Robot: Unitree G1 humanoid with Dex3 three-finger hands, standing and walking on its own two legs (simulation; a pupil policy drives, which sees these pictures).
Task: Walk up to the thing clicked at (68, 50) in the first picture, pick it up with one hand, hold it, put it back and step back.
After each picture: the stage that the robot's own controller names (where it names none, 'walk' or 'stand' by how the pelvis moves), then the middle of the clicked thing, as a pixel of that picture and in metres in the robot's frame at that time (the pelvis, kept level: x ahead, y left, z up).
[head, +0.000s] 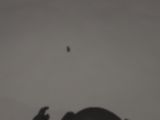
stand; (68, 49) +1.38 +0.45 -0.72
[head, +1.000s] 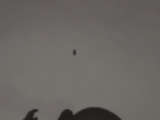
walk; (74, 52) +1.29 +0.23 -0.71
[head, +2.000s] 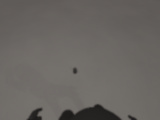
walk; (75, 70) +0.79 +0.17 -0.71
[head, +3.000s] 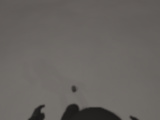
walk; (73, 89) +0.45 +0.20 -0.69
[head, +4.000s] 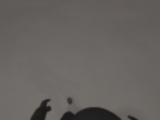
stand; (69, 100) +0.32 +0.20 -0.71
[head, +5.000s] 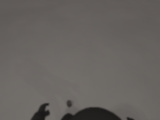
stand; (69, 103) +0.29 +0.20 -0.72
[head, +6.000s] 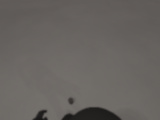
stand; (70, 101) +0.33 +0.19 -0.73
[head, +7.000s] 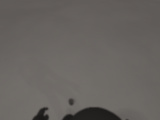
stand; (71, 102) +0.32 +0.18 -0.73
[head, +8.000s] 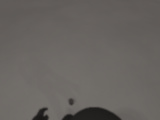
stand; (71, 101) +0.32 +0.18 -0.73
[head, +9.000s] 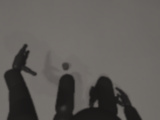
go down; (65, 66) +0.41 +0.17 -0.40
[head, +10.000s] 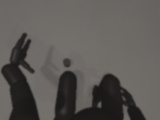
go down; (66, 63) +0.42 +0.17 -0.32
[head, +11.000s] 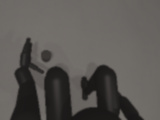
close in; (46, 56) +0.42 +0.21 -0.24
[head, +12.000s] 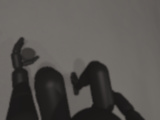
close; (28, 55) +0.42 +0.23 -0.23
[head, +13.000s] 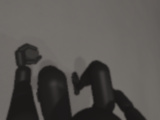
lift; (31, 54) +0.41 +0.22 -0.23
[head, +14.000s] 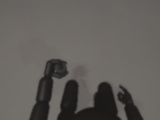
lift; (61, 70) +0.33 +0.18 -0.03
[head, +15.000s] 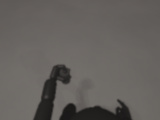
hold; (65, 76) +0.31 +0.16 -0.01
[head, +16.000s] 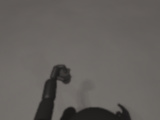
hold; (65, 76) +0.31 +0.17 -0.01
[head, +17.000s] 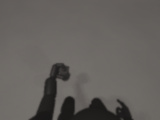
crouch; (64, 73) +0.34 +0.16 -0.06
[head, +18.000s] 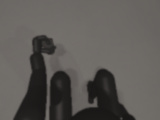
lower; (49, 47) +0.48 +0.21 -0.10
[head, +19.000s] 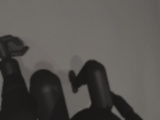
lower; (16, 47) +0.45 +0.25 -0.24
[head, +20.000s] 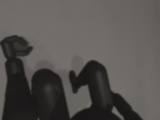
lower; (21, 47) +0.45 +0.24 -0.24
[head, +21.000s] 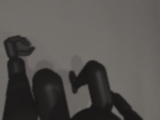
lower; (23, 47) +0.45 +0.23 -0.24
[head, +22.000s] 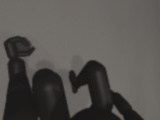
lower; (23, 47) +0.45 +0.23 -0.24
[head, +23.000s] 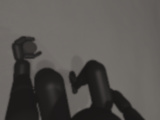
open; (28, 49) +0.44 +0.21 -0.25
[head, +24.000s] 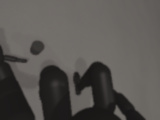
stand; (36, 48) +0.44 +0.21 -0.23
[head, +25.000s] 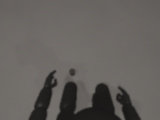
walk; (72, 72) +0.43 +0.14 -0.48
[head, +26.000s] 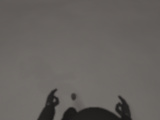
stand; (73, 96) +0.37 +0.13 -0.66
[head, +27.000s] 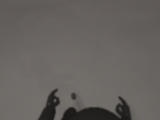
stand; (73, 96) +0.38 +0.14 -0.67
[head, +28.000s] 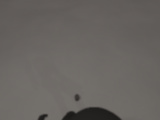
stand; (76, 97) +0.39 +0.13 -0.72
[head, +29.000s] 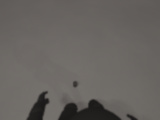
walk; (75, 84) +0.42 +0.10 -0.71
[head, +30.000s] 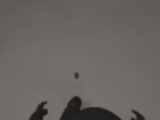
walk; (76, 75) +0.62 +0.18 -0.69
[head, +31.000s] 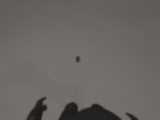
walk; (77, 59) +0.94 +0.18 -0.70
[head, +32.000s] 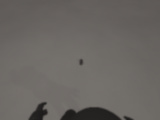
stand; (81, 62) +1.01 +0.12 -0.72
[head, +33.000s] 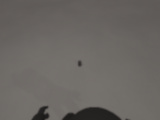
stand; (79, 63) +0.99 +0.15 -0.73
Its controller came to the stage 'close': yes
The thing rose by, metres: 0.71
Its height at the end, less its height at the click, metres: +0.00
